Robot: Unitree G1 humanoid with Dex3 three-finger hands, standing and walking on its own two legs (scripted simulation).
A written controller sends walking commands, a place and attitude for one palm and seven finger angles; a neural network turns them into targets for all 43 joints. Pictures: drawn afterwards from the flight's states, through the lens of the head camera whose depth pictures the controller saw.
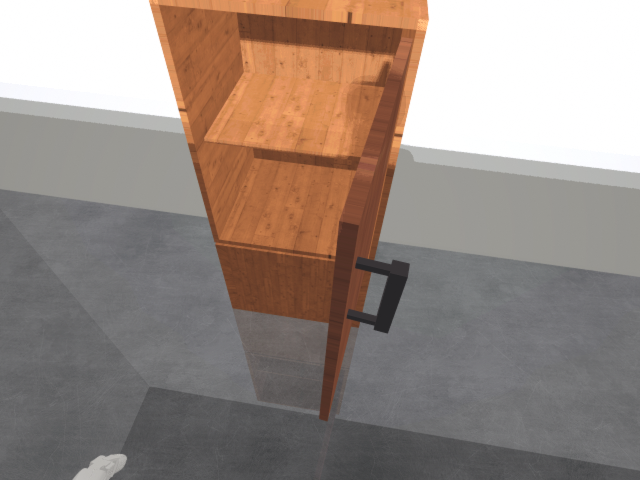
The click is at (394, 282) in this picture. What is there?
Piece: cupboard door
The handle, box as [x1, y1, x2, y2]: [347, 257, 409, 333]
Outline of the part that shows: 357,257 355,265 356,268 384,274 388,277 377,315 375,316 348,309 347,318 373,324 374,329 387,333 407,277 409,264 396,260 392,260 391,264 387,264 370,259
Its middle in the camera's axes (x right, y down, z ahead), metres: +0.07 +0.07 +0.49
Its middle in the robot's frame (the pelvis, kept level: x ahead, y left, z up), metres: +0.33 -0.05 +0.06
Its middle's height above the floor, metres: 0.82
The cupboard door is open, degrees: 83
